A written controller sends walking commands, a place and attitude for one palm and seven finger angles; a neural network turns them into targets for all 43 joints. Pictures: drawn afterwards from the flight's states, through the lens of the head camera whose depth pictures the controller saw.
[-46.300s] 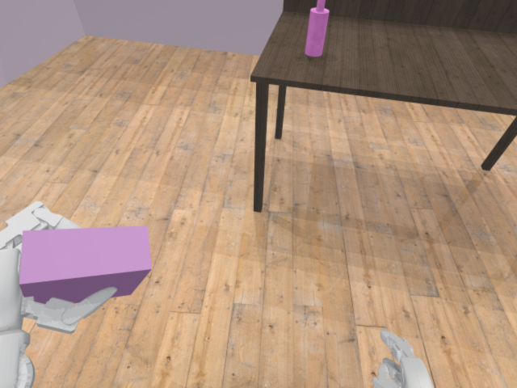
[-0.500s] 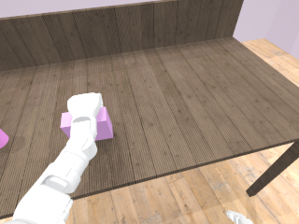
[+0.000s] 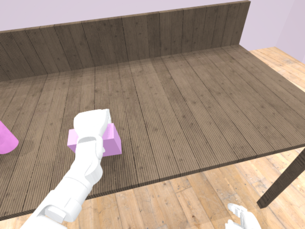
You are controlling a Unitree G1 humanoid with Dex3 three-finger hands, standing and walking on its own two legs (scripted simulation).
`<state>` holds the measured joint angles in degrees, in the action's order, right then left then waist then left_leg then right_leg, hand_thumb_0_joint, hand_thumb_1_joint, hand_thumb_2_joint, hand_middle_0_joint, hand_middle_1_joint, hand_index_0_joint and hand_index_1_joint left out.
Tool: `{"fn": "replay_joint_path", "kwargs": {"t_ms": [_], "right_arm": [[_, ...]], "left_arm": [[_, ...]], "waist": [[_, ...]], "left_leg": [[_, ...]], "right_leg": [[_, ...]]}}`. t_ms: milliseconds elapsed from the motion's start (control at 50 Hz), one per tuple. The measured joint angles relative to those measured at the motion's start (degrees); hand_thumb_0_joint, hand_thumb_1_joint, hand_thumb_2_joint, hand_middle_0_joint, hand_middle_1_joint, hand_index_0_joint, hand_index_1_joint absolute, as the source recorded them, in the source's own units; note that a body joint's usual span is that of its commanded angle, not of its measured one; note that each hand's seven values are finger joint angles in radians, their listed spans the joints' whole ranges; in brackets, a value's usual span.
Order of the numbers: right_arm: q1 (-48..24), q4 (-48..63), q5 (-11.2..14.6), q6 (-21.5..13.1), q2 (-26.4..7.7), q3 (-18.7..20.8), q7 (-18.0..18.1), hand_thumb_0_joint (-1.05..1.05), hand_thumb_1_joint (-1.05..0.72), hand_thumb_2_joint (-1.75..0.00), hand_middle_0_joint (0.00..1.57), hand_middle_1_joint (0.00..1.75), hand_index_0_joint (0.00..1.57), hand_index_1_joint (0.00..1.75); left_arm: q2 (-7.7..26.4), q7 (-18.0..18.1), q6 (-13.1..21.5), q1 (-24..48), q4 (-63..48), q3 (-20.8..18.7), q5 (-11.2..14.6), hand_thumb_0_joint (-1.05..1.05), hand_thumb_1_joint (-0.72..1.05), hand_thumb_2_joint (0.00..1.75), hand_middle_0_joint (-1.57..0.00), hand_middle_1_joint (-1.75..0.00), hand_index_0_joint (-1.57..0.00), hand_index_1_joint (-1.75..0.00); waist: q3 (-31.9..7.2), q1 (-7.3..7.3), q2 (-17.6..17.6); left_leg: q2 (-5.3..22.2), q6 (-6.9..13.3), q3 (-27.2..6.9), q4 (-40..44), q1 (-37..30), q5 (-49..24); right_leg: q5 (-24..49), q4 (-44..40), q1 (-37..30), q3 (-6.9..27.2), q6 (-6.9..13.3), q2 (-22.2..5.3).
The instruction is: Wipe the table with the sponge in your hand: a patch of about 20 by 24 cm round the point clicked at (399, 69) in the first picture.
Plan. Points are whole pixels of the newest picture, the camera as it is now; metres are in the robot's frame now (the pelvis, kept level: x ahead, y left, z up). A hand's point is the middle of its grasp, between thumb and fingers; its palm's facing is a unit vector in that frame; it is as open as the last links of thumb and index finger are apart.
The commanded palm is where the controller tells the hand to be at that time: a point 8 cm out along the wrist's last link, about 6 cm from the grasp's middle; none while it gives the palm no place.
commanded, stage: slide back across to the middle lane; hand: left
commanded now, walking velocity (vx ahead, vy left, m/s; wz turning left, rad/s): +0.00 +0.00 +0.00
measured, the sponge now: (98, 145) +0.36 +0.21 +0.01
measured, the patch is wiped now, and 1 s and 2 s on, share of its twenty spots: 0.95 0.95 0.95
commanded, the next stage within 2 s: wipe forward along the middle lane in 0.76 s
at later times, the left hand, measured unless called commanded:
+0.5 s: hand (88, 140) +0.33 +0.22 +0.07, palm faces +0.00 -0.05 -1.00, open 9.3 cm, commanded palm +0.30 +0.22 +0.12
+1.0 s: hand (69, 145) +0.31 +0.27 +0.07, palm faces -0.04 -0.04 -1.00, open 9.3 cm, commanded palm +0.30 +0.27 +0.11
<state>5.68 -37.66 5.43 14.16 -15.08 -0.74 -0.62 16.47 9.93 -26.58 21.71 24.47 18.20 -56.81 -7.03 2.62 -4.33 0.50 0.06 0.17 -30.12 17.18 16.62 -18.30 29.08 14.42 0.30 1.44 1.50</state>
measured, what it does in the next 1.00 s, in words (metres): stands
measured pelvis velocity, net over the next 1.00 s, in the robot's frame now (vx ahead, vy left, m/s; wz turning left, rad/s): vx -0.01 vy -0.01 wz -0.01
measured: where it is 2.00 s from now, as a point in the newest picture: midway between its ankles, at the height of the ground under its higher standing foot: outside the picture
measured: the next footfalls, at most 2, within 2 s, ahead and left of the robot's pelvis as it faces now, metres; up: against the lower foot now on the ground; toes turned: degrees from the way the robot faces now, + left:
none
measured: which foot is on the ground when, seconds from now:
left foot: down 0.00-1.00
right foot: down 0.00-1.00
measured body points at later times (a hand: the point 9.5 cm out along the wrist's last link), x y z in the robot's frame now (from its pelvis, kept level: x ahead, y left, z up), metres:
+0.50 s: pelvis -0.01 -0.01 +0.00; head -0.02 -0.05 +0.45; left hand +0.32 +0.22 +0.13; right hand +0.19 -0.24 -0.10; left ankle -0.01 +0.12 -0.74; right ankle -0.04 -0.11 -0.74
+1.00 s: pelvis -0.01 -0.01 +0.00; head -0.01 -0.04 +0.45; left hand +0.31 +0.26 +0.13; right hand +0.18 -0.26 -0.10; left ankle -0.01 +0.12 -0.74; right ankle -0.04 -0.11 -0.74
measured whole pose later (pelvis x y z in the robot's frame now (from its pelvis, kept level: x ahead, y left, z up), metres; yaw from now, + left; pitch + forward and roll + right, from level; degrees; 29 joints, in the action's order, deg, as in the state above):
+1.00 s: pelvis -0.01 -0.01 +0.00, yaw -1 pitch +2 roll +0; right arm 5.4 -38.6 4.7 9.5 -16.5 -0.3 2.7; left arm 26.5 3.4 -17.9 13.3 18.9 6.8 -54.4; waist -3.4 3.3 -4.2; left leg 1.5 -0.6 0.2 -28.3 14.8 15.2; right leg -16.9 27.6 12.4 0.6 2.3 2.6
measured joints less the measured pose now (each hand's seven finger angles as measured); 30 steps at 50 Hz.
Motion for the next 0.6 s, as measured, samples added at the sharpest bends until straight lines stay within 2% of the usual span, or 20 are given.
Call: {"fn": "replay_joint_path", "kwargs": {"t_ms": [200,360,600], "right_arm": [[-2.0,0.6,0.3,-0.4,0.2,-0.9,0.7,0.01,-0.91,-0.9,0.2,0.3,0.2,0.3],[-2.0,1.2,-0.1,-1.3,0.2,-1.1,1.8,0.01,-0.91,-0.9,0.2,0.3,0.2,0.3],[-0.3,-0.2,-0.5,-2.6,-0.6,-0.5,2.5,0.01,-0.91,-0.9,0.2,0.3,0.2,0.3]], "left_arm": [[0.5,-1.4,-0.7,-2.6,-3.4,-0.6,0.5,0.02,-0.45,1.06,-0.76,-1.51,-0.79,-1.52],[2.8,-3.9,1.1,-3.8,-5.0,-3.5,1.2,0.02,-0.47,1.06,-0.78,-1.48,-0.82,-1.5],[5.4,-5.6,4.4,-6.1,-6.1,-6.5,1.4,0.02,-0.48,1.06,-0.8,-1.46,-0.84,-1.48]], "waist": [[0.9,0.23,0.3],[2.2,-0.14,0.4],[3.2,0.31,-0.2]], "left_leg": [[0.3,-0.3,0.3,0.5,-1.4,-0.5],[0.7,-0.6,0.6,1.5,-2.5,-1.1],[0.9,-0.8,0.4,2.5,-3.1,-1.6]], "right_leg": [[0.1,0.4,-0.9,0.3,0.3,0.3],[0.7,-0.3,-1.6,0.6,0.7,0.7],[1.2,-1.2,-2.2,0.5,1.0,0.9]]}}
